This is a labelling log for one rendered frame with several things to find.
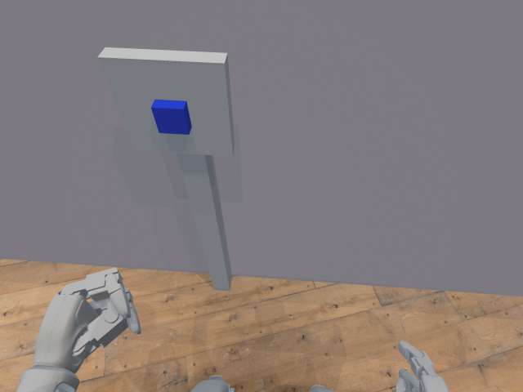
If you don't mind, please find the button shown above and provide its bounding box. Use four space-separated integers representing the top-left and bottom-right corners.
151 100 192 135

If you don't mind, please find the panel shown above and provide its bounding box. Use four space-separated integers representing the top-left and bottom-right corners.
97 47 235 291

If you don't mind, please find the left robot hand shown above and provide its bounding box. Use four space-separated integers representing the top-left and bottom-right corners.
33 267 141 374

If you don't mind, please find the right robot hand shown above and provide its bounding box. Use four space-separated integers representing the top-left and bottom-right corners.
395 341 449 392

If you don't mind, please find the left robot forearm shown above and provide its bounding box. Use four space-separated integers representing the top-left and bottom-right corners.
16 366 80 392

